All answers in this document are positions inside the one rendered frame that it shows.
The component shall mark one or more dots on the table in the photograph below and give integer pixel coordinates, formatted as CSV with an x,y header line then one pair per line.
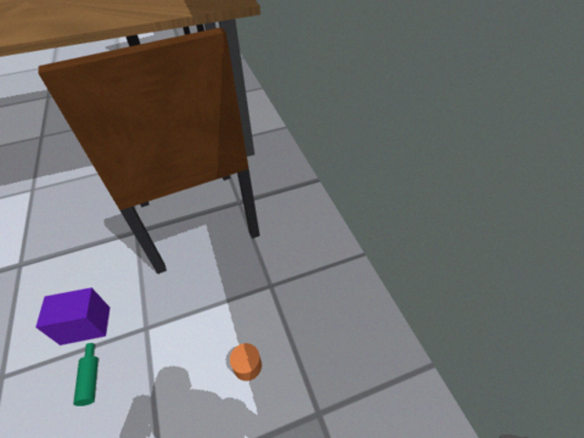
x,y
32,25

